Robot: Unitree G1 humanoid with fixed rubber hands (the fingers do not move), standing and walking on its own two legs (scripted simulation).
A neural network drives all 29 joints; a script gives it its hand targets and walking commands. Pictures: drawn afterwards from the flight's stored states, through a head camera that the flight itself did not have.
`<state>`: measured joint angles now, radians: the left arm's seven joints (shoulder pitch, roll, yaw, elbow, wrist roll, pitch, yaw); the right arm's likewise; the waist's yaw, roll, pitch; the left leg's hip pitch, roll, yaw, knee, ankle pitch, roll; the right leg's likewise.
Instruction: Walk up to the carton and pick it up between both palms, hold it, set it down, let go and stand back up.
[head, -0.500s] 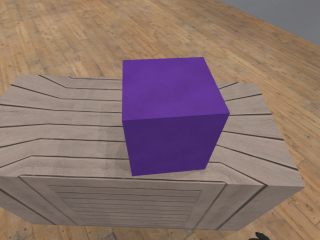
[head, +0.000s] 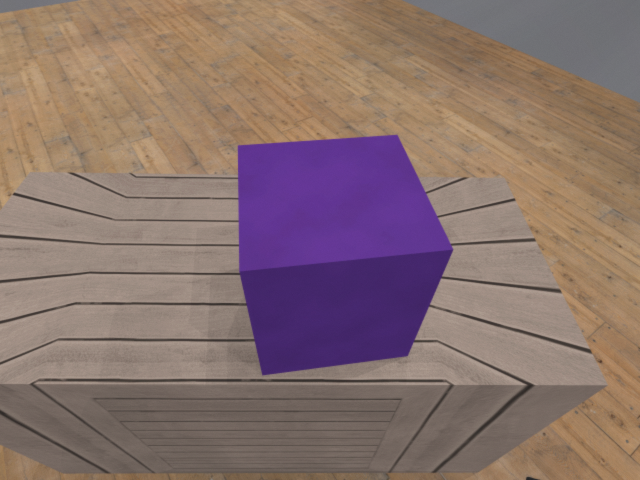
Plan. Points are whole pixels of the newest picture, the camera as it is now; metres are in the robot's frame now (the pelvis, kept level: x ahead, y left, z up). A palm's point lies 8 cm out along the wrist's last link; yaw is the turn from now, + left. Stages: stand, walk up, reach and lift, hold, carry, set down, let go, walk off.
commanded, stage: walk up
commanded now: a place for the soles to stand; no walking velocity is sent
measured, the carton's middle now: (328, 257) +0.45 -0.01 +0.00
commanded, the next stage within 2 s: reach and lift in 0.68 s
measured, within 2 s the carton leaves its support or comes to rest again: neither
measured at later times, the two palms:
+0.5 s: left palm out of the picture +0.06 +0.29 -0.12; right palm out of the picture +0.06 -0.30 -0.12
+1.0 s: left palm (128, 471) +0.17 +0.24 -0.09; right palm out of the picture +0.15 -0.30 -0.10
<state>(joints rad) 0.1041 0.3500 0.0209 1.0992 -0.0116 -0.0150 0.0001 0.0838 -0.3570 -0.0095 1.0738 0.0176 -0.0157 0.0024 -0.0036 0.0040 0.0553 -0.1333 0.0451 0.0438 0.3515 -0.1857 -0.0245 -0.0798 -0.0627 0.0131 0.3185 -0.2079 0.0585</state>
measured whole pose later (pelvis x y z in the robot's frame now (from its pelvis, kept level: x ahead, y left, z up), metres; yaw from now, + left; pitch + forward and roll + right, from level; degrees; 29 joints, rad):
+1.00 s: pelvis -0.02 -0.02 -0.02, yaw +1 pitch -5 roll -1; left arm 0.02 0.25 0.10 0.44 0.14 0.51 -0.02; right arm 0.00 -0.34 -0.06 0.88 0.02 -0.07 0.08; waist -0.01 -0.01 0.18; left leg -0.20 0.09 0.01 0.58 -0.29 -0.06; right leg -0.14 -0.02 -0.01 0.55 -0.32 0.03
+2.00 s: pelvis +0.01 -0.02 +0.00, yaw -2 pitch -2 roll +0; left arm 0.25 0.14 0.05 0.46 -0.05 -0.08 0.10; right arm 0.17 -0.30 0.01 0.72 0.18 -0.32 0.11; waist 0.05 0.01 0.05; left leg -0.09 0.08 0.07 0.33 -0.20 -0.06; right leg -0.07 -0.03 0.03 0.34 -0.23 0.03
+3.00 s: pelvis -0.01 -0.02 +0.00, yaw -2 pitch +1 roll +0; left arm -0.11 0.13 0.05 0.42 -0.14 0.00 0.12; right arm -0.21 -0.35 0.11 0.70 0.35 -0.23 0.08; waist 0.07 0.00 -0.01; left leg -0.20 0.09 0.07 0.35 -0.16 -0.06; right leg -0.19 -0.02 0.04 0.38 -0.21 0.02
